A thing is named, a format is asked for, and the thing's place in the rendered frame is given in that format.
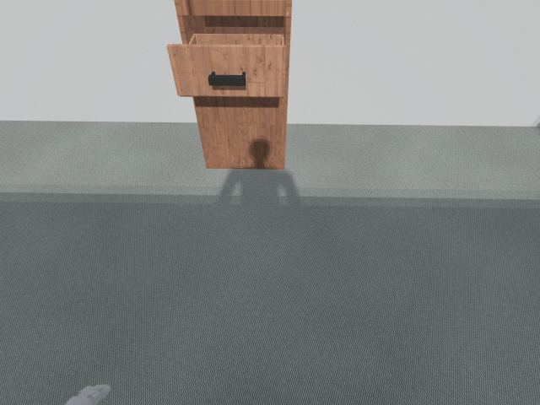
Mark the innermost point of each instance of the drawer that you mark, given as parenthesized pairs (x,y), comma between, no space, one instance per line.
(262,57)

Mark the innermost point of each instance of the cabinet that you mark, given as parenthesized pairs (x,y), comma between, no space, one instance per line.
(240,132)

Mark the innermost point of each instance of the handle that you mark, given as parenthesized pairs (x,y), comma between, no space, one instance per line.
(227,80)

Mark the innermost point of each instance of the left robot hand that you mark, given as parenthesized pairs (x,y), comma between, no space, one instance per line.
(90,395)

